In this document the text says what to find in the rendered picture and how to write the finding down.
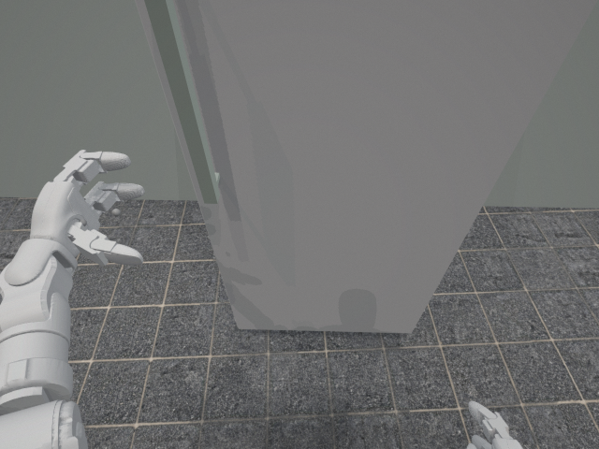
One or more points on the fridge door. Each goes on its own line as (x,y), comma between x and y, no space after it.
(356,142)

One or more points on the robot left upper arm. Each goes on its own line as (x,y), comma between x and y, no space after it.
(52,425)

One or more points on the handle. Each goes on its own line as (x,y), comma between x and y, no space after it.
(169,40)

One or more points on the robot left forearm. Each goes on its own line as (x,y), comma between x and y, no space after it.
(35,320)

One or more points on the robot right hand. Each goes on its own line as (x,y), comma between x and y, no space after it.
(494,428)

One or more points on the robot left hand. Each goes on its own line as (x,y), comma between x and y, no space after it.
(60,206)

